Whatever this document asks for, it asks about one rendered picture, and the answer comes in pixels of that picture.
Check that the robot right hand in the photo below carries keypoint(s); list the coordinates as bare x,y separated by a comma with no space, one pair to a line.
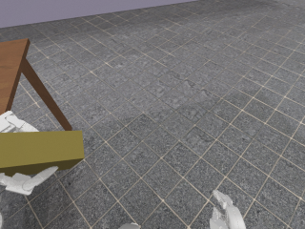
230,219

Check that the robot left hand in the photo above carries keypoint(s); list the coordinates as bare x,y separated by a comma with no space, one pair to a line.
20,183

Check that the table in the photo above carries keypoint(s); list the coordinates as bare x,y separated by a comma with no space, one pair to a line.
13,62

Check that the sponge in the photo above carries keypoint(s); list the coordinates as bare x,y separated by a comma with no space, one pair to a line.
29,153

